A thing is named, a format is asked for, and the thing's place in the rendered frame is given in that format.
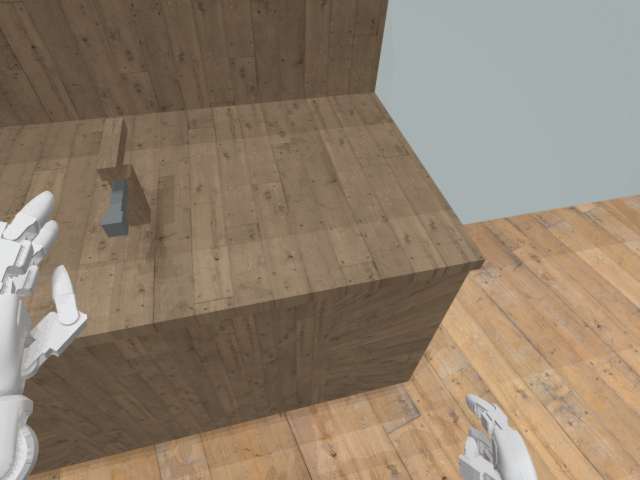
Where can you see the left robot forearm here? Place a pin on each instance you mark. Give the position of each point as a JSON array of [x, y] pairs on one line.
[[18, 442]]

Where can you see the robot left hand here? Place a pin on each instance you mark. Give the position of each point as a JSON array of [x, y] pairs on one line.
[[23, 245]]

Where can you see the tap lever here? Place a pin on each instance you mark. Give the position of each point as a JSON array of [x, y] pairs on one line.
[[115, 222]]

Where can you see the counter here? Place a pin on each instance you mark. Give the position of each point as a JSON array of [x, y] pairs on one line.
[[286, 246]]

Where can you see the robot right hand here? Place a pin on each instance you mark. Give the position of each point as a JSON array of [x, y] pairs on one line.
[[505, 455]]

